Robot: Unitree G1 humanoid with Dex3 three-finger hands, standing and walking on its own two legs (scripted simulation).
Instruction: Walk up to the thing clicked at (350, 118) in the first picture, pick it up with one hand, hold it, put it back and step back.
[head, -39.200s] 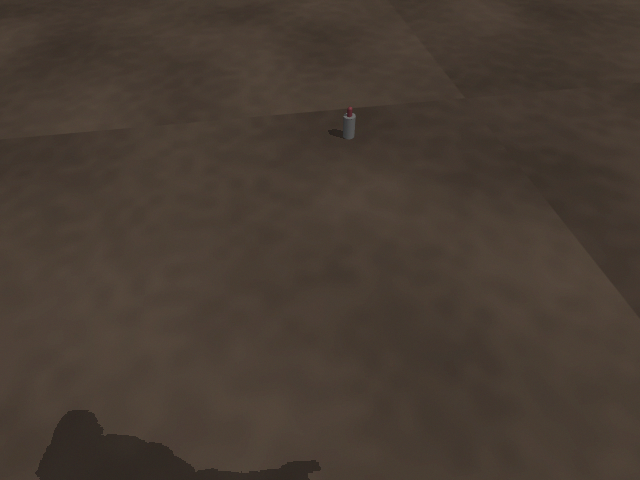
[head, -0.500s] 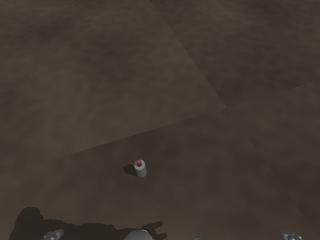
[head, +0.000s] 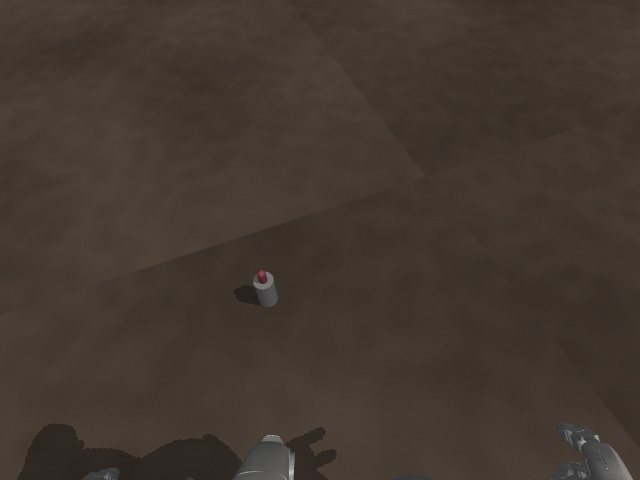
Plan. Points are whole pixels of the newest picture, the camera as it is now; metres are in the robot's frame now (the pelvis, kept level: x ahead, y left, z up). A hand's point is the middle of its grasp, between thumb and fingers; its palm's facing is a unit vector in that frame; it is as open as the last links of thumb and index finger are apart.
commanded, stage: step back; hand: left
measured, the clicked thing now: (264, 285) +0.73 +0.22 -0.66
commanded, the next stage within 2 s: stand in 1.82 s
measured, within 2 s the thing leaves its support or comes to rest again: neither
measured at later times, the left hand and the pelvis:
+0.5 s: hand out of the picture -0.08 +0.26 -0.14, palm faces +0.05 -0.93 -0.37, open 7.4 cm; pelvis -0.17 -0.02 +0.01, yaw +2 degrees
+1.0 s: hand out of the picture -0.28 +0.24 -0.12, palm faces +0.14 -0.89 -0.44, open 7.4 cm; pelvis -0.31 -0.06 +0.01, yaw +7 degrees
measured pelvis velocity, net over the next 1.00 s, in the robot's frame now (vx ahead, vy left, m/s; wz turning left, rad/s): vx -0.31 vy -0.06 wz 0.12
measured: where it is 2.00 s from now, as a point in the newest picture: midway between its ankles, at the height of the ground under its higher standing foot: outside the picture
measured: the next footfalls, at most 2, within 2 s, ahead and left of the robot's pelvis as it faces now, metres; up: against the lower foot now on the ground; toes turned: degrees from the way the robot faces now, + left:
left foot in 0.26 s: -0.06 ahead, +0.10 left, +0.00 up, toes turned +3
right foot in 0.62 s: -0.21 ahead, -0.17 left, +0.00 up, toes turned +6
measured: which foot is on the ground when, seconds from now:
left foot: up 0.00-0.24, down 0.26-0.66, up 0.68-0.94, down 0.96-1.00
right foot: down 0.00-0.28, up 0.30-0.60, down 0.62-1.00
